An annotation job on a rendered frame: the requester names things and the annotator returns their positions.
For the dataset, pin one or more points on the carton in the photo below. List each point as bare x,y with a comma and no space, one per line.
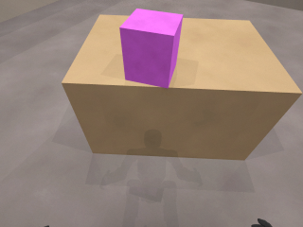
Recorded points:
150,42

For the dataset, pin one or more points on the pedestal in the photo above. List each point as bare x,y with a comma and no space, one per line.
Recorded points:
227,91

